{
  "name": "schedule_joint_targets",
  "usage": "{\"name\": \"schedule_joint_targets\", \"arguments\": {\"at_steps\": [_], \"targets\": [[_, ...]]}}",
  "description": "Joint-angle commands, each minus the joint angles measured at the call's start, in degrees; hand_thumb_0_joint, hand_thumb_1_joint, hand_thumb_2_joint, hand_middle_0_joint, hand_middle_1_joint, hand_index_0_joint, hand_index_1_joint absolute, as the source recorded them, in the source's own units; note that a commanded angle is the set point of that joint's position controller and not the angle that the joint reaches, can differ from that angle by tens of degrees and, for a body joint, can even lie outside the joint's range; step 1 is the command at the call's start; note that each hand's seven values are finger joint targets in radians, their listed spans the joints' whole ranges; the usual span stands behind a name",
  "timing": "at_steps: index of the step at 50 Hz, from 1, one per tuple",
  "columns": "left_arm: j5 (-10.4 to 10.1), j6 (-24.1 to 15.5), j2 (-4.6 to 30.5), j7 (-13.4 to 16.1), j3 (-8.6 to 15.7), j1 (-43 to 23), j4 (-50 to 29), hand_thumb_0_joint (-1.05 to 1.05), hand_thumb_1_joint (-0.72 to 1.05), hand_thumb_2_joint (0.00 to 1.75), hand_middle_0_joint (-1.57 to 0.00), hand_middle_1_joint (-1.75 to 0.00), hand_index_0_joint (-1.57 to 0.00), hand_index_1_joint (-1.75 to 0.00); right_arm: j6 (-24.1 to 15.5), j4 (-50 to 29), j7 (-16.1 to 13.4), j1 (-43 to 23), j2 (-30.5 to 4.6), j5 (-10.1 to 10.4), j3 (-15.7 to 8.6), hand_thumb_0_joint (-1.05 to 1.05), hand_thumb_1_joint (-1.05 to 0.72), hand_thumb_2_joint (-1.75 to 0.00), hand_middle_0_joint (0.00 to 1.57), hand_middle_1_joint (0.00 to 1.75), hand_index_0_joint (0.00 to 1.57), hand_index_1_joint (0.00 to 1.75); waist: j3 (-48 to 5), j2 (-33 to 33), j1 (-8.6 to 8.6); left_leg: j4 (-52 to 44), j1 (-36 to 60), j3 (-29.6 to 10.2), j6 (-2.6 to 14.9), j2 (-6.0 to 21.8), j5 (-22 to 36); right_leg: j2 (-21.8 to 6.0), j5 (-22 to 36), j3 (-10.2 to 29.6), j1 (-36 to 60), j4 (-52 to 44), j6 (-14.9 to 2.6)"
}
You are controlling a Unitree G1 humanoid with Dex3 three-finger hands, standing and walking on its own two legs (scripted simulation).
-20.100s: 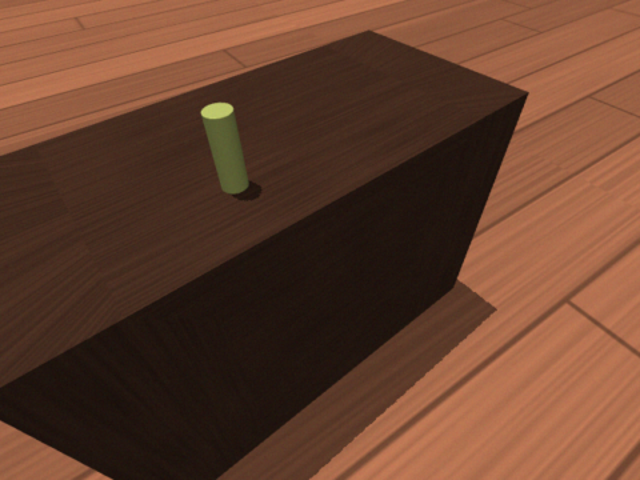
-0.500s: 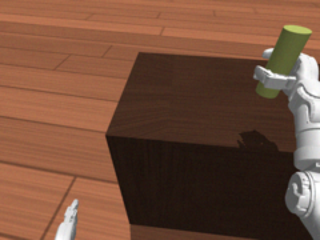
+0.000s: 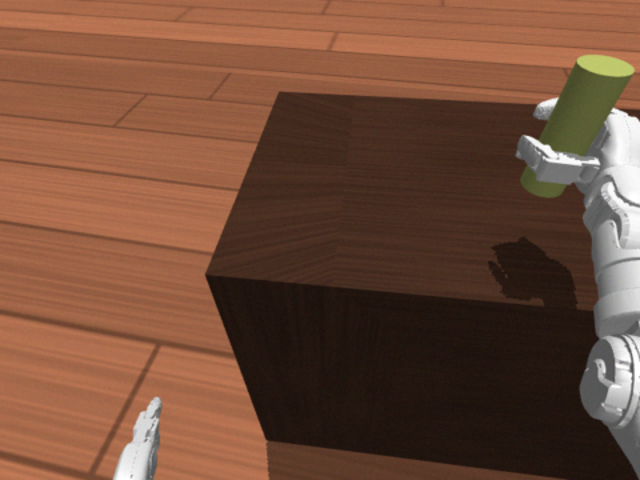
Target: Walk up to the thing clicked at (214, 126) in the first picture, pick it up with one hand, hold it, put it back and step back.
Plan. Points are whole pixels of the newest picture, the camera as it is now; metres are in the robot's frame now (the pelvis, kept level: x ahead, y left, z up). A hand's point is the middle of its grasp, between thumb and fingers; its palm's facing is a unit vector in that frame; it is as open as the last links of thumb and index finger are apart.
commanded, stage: crouch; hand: right
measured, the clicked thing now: (569, 132) +0.47 -0.22 +0.23
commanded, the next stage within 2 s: lower in 0.44 s
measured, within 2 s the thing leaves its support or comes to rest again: rests again in 1.78 s
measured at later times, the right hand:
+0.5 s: hand (545, 151) +0.49 -0.22 +0.19, palm faces +0.19 +0.98 +0.01, open 6.9 cm
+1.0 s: hand (529, 176) +0.50 -0.23 +0.14, palm faces +0.20 +0.98 +0.02, open 6.9 cm
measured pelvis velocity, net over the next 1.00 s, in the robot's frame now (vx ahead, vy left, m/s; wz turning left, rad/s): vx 0.01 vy -0.01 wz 0.02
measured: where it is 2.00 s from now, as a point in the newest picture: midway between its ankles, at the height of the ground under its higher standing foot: outside the picture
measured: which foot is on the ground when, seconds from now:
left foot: down 0.00-1.00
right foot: down 0.00-1.00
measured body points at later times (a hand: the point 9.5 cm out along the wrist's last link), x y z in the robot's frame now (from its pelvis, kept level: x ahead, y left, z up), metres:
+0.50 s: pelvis +0.01 +0.00 +0.00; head +0.04 +0.00 +0.45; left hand +0.15 +0.25 -0.08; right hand +0.47 -0.27 +0.20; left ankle +0.01 +0.14 -0.73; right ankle +0.01 -0.12 -0.73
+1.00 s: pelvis +0.01 -0.01 -0.01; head +0.07 -0.01 +0.43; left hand +0.15 +0.26 -0.08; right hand +0.49 -0.28 +0.14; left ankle +0.01 +0.14 -0.73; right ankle +0.01 -0.12 -0.73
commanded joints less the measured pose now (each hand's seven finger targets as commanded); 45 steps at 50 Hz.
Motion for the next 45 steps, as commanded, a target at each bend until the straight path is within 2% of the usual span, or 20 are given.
{"name": "schedule_joint_targets", "arguments": {"at_steps": [1,4,7,8,9,10,11,12,13,17,22,25,27,30,32,34,37,40,42,45], "targets": [[0.1,-2.2,4.7,-0.1,1.0,-0.9,-5.5,0.00,-0.54,0.04,-0.05,-0.05,-0.05,-0.05,-4.6,-12.5,-0.1,-29.6,-13.8,0.3,-1.3,0.00,-0.52,-1.27,1.34,1.38,1.35,1.38,-18.3,-2.3,-0.82,-2.6,4.4,3.0,1.37,-1.7,15.1,0.8,14.8,-0.5,11.3,-2.7,-0.56],[0.1,-2.2,8.6,0.2,3.9,-4.9,-9.4,0.00,-0.54,0.05,-0.05,-0.04,-0.05,-0.05,-5.2,-13.1,-0.4,-30.3,-15.6,0.4,-2.3,0.00,-0.50,-1.26,1.33,1.37,1.34,1.37,-20.3,-1.1,0.03,-2.4,4.6,2.9,1.28,-1.8,15.5,0.6,15.0,-0.4,11.9,-2.2,-0.69],[-0.1,-1.6,6.2,0.0,1.9,-4.3,-10.1,0.00,-0.54,0.05,-0.05,-0.04,-0.05,-0.05,-6.2,-12.9,0.2,-30.7,-13.9,0.5,-1.4,0.00,-0.50,-1.27,1.34,1.39,1.35,1.39,-22.1,-1.1,0.12,-2.2,5.1,2.9,1.18,-1.8,16.7,0.6,16.4,-0.4,12.7,-1.7,-0.76],[-0.1,-1.7,9.8,0.5,5.2,-5.6,-12.3,0.00,-0.55,0.05,-0.05,-0.04,-0.05,-0.05,-6.5,-13.6,0.1,-31.7,-15.9,0.6,-2.5,0.00,-0.49,-1.27,1.34,1.39,1.35,1.39,-24.5,-0.4,0.84,-1.8,5.6,2.8,1.10,-1.7,18.3,0.5,18.1,-0.3,13.9,-1.2,-0.84],[0.0,-0.9,7.6,0.4,3.5,-2.2,-7.2,0.00,-0.55,0.05,-0.05,-0.04,-0.05,-0.05,-6.6,-14.4,0.2,-32.2,-16.0,0.5,-2.1,0.00,-0.48,-1.28,1.35,1.40,1.36,1.40,-22.4,-1.8,0.00,-1.5,5.2,2.9,1.18,-1.7,18.4,0.7,18.5,-0.4,13.4,-1.3,-0.77],[0.0,-0.8,9.9,0.5,5.1,-2.0,-9.8,0.00,-0.54,0.05,-0.05,-0.05,-0.05,-0.05,-6.5,-11.2,0.2,-30.8,-16.0,0.4,-2.4,0.00,-0.49,-1.28,1.35,1.40,1.36,1.40,-22.6,-0.3,1.09,-1.5,3.9,3.2,1.27,-2.1,18.5,0.2,20.2,0.0,14.3,-1.0,-0.64],[-0.1,-0.5,7.9,0.2,3.3,-3.6,-9.1,0.00,-0.55,0.05,-0.05,-0.04,-0.05,-0.05,-6.7,-13.6,0.3,-31.3,-15.7,0.5,-2.0,0.00,-0.49,-1.28,1.35,1.40,1.36,1.40,-21.8,-2.9,-0.24,-1.8,4.1,3.0,1.35,-1.8,17.7,0.5,19.1,-0.3,13.8,-1.3,-0.58],[-0.1,-0.4,7.2,0.2,3.1,-2.9,-8.0,0.00,-0.54,0.05,-0.05,-0.05,-0.05,-0.05,-6.6,-10.3,0.4,-31.0,-14.7,0.4,-1.7,0.00,-0.49,-1.28,1.35,1.40,1.36,1.40,-20.9,-1.6,0.52,-1.7,2.9,2.9,1.34,-1.8,17.4,0.4,18.4,-0.3,13.3,-1.1,-0.74],[-0.1,-0.4,10.2,0.6,5.4,-4.0,-10.4,0.00,-0.54,0.05,-0.05,-0.04,-0.05,-0.05,-6.8,-8.5,0.1,-29.8,-16.1,0.5,-3.2,0.00,-0.49,-1.29,1.35,1.40,1.37,1.40,-18.9,0.8,1.00,-2.1,2.8,3.2,1.40,-2.2,15.9,0.0,16.7,0.0,11.7,-1.7,-0.66],[-0.1,0.1,4.2,-0.4,-0.4,-3.9,-9.8,0.00,-0.54,0.04,-0.05,-0.04,-0.05,-0.04,-8.5,-8.0,0.7,-31.7,-14.9,0.1,-1.6,0.00,-0.49,-1.29,1.36,1.41,1.37,1.41,-19.2,-1.8,0.32,-2.1,3.7,2.7,1.44,-1.9,14.2,0.3,14.0,-0.6,9.9,-1.7,-0.67],[0.2,0.6,9.5,0.2,3.9,-3.1,-10.4,0.00,-0.54,0.04,-0.05,-0.05,-0.05,-0.04,-9.3,-8.9,0.6,-33.3,-19.1,0.2,-3.4,0.00,-0.48,-1.32,1.37,1.44,1.39,1.44,-22.4,-2.5,1.25,-1.8,2.4,2.6,1.42,-2.1,14.5,0.3,14.1,-0.4,11.9,-1.1,-0.64],[0.0,0.6,8.0,0.0,2.3,-5.6,-12.2,0.00,-0.54,0.04,-0.05,-0.05,-0.05,-0.04,-9.8,-6.9,0.6,-33.7,-17.4,0.3,-2.8,0.00,-0.46,-1.29,1.35,1.42,1.37,1.42,-23.2,-1.2,1.31,-1.6,3.2,2.5,1.28,-1.9,15.6,0.4,15.1,-0.4,11.3,-0.3,-0.90],[0.2,0.9,11.1,0.6,5.2,-5.1,-10.9,0.00,-0.55,0.05,-0.05,-0.05,-0.05,-0.05,-10.2,-6.4,0.3,-33.7,-19.3,0.2,-3.7,0.00,-0.45,-1.29,1.34,1.41,1.36,1.41,-23.3,0.3,1.83,-1.0,3.2,2.6,1.09,-1.9,16.8,0.4,15.5,-0.5,10.5,-0.2,-1.11],[0.1,1.3,6.6,0.1,1.1,-2.9,-8.9,0.00,-0.56,0.06,-0.05,-0.04,-0.04,-0.05,-11.1,-3.0,1.1,-32.1,-15.8,-0.1,-1.5,0.00,-0.44,-1.30,1.34,1.42,1.36,1.42,-20.1,-1.2,1.54,-1.2,1.4,2.7,1.33,-2.0,14.1,0.3,13.3,-0.4,8.8,-0.3,-0.96],[-0.1,1.0,6.4,0.0,0.2,-6.8,-13.2,0.00,-0.55,0.05,-0.05,-0.04,-0.04,-0.05,-11.9,0.1,1.4,-30.8,-16.4,0.0,-2.2,0.00,-0.45,-1.28,1.33,1.39,1.35,1.39,-20.9,1.3,1.64,-1.2,2.3,2.6,1.02,-2.0,12.6,0.4,10.9,-0.5,6.8,-0.2,-1.23],[0.1,1.9,7.0,-0.2,1.3,-0.9,-8.3,0.00,-0.55,0.05,-0.05,-0.04,-0.05,-0.05,-12.8,0.2,1.7,-30.6,-18.4,-0.1,-3.1,0.00,-0.45,-1.29,1.33,1.40,1.35,1.40,-20.7,-1.5,2.26,-0.5,0.7,2.3,1.21,-2.0,13.4,0.4,11.9,-0.5,7.2,0.1,-1.11],[0.3,1.8,11.2,0.3,4.8,-3.5,-11.3,0.00,-0.55,0.05,-0.05,-0.04,-0.05,-0.05,-13.8,0.2,1.4,-30.0,-19.8,0.0,-4.2,0.00,-0.45,-1.30,1.34,1.41,1.36,1.41,-22.1,-0.9,2.61,0.2,-0.5,2.4,1.24,-2.2,15.0,0.2,14.5,-0.4,8.7,1.5,-0.92],[0.2,1.8,7.4,-0.4,0.8,-4.5,-13.3,0.00,-0.55,0.05,-0.05,-0.04,-0.05,-0.05,-15.9,-4.7,1.6,-32.6,-18.5,0.2,-3.0,0.00,-0.45,-1.28,1.33,1.40,1.35,1.40,-24.7,-2.4,2.11,1.2,0.5,2.5,1.30,-2.2,15.6,-0.1,15.5,-0.3,8.3,2.4,-0.80],[0.3,2.1,7.2,-0.3,1.0,-2.7,-12.9,0.00,-0.55,0.06,-0.05,-0.04,-0.05,-0.05,-17.1,-8.5,1.4,-35.0,-20.6,0.3,-3.8,0.00,-0.45,-1.27,1.33,1.38,1.34,1.38,-28.3,-5.1,2.06,2.0,0.9,2.3,1.37,-2.1,16.9,0.0,17.7,-0.3,10.3,3.5,-0.64],[0.3,2.4,10.2,0.0,3.7,-2.3,-12.1,0.00,-0.55,0.06,-0.05,-0.05,-0.05,-0.05,-16.2,-0.1,1.3,-27.8,-19.1,0.2,-4.2,0.00,-0.48,-1.28,1.34,1.40,1.36,1.40,-24.9,-3.8,3.39,2.3,-2.2,2.7,1.41,-2.4,16.9,-0.3,20.0,0.2,10.0,4.5,-0.59]]}}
